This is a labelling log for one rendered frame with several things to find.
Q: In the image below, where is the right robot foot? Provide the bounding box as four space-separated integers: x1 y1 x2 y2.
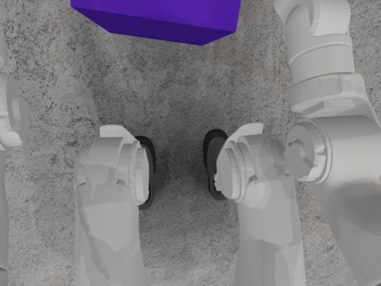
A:
203 129 228 201

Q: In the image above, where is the carton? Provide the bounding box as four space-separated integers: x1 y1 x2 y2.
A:
70 0 241 46

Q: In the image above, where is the robot right upper arm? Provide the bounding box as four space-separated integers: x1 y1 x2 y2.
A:
283 115 381 286

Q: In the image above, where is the robot right forearm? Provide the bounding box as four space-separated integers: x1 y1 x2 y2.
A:
273 0 381 128

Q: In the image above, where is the robot left upper arm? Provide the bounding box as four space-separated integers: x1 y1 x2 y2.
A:
0 71 29 286

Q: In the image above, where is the right robot shin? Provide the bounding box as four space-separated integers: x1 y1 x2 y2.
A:
214 122 294 198

